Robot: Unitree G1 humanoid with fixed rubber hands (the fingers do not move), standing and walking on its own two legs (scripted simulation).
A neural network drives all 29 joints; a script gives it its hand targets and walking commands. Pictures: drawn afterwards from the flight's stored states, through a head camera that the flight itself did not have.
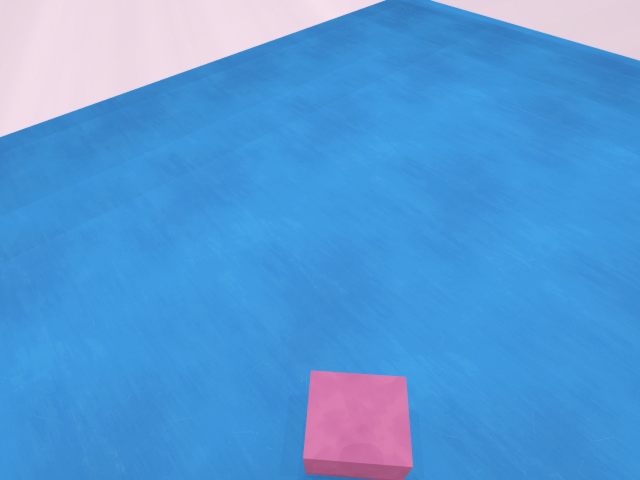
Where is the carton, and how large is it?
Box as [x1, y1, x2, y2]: [303, 371, 412, 479]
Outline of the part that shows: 311,371 303,460 306,473 373,479 403,479 412,467 405,377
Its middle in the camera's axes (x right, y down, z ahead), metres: +0.11 +0.52 +1.09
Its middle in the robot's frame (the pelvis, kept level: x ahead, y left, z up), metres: +0.39 -0.08 -0.69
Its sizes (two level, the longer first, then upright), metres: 0.270 0.226 0.180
